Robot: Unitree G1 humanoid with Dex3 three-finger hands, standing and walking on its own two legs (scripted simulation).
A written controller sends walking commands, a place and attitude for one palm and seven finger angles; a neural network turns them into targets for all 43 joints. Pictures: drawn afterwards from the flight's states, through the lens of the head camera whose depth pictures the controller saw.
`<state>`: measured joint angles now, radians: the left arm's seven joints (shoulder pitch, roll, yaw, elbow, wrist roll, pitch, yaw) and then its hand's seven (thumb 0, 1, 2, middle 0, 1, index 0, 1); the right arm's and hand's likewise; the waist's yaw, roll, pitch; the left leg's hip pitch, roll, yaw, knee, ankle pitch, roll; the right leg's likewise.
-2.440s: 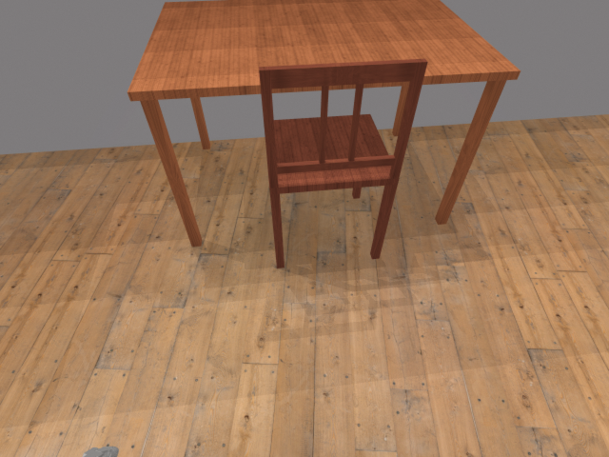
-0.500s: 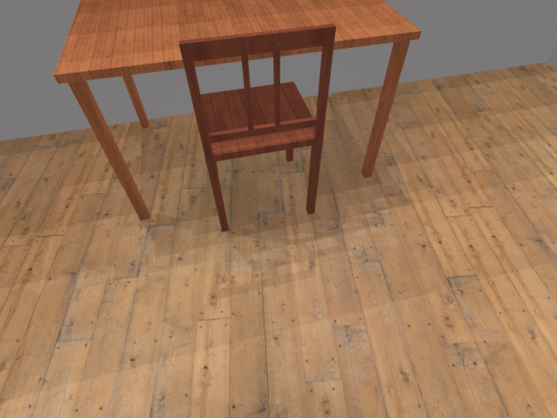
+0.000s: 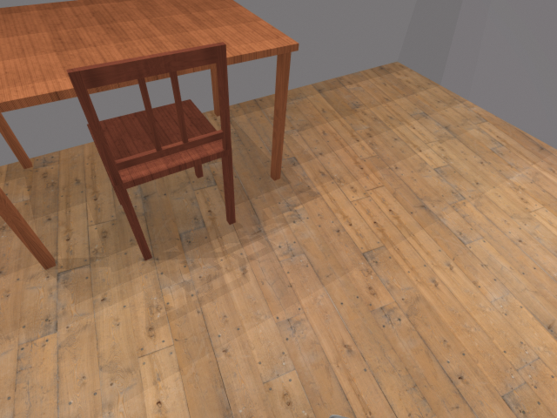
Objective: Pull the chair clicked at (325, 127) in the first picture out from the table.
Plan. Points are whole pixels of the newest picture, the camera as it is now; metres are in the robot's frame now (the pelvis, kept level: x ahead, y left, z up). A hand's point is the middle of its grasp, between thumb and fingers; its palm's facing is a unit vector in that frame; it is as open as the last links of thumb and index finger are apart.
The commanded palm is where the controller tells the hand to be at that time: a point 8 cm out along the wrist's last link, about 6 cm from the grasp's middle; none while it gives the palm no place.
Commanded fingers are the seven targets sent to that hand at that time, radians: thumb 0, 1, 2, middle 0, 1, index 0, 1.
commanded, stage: walk to a spot facing it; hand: left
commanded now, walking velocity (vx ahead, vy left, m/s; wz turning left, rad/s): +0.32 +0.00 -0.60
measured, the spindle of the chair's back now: (150, 116) +0.93 +0.47 -0.12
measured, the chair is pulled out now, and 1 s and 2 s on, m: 0.00 0.00 0.00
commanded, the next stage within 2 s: turn to face it in 1.00 s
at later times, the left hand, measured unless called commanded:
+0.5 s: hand (214, 403) +0.19 +0.12 -0.18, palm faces -0.20 -0.97 -0.13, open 7.4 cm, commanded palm none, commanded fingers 0.00 0.90 0.90 -0.20 -0.30 -0.20 -0.30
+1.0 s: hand (270, 266) +0.47 +0.05 -0.18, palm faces -0.43 -0.90 -0.12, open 7.4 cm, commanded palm none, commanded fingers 0.00 0.90 0.90 -0.20 -0.30 -0.20 -0.30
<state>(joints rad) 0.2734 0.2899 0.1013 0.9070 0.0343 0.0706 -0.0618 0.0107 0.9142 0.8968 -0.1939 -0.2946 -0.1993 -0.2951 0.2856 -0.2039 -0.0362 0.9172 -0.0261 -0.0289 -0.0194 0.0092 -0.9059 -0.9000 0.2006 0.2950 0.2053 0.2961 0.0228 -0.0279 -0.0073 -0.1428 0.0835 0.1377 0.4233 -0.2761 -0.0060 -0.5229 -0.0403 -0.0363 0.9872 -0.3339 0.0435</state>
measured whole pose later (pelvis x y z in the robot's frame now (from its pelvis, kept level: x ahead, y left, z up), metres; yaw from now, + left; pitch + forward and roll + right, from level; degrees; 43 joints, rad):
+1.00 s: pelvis +0.33 -0.08 +0.00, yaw -26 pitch -1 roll +0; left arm 0.18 0.18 0.08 1.03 0.03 0.03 -0.05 0.01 0.92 0.90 -0.19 -0.29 -0.20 -0.29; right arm 0.50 -0.09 -0.02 1.12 -0.02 -0.08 -0.03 0.01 -0.92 -0.90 0.20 0.29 0.20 0.30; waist -0.03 -0.03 0.06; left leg 0.07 0.04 0.32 0.30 -0.35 0.01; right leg -0.63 -0.08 -0.12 0.83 -0.11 -0.01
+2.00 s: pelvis +0.48 -0.22 -0.02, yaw -3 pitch +0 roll +1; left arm 0.22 0.23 0.07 0.90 0.01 0.01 0.01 0.01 0.91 0.90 -0.19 -0.29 -0.20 -0.30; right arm 0.17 -0.25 -0.08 0.92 -0.02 0.06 0.01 0.01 -0.91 -0.90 0.20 0.29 0.20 0.30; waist 0.00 0.06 0.06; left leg -0.37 0.01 -0.05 0.68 -0.34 -0.04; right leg -0.32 -0.06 -0.07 0.64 -0.32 0.04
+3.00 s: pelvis +0.48 -0.25 +0.00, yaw +29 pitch -1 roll +2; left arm 0.22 0.17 0.03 0.89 0.02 0.01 0.02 0.01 0.91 0.90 -0.20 -0.30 -0.21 -0.30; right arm 0.21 -0.25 -0.09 0.96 -0.02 0.08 0.02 0.01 -0.91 -0.90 0.20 0.29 0.20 0.30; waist -0.02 0.04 0.06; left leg -0.47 0.00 -0.02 1.13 -0.39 -0.05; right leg -0.23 -0.08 -0.13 0.51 -0.27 -0.02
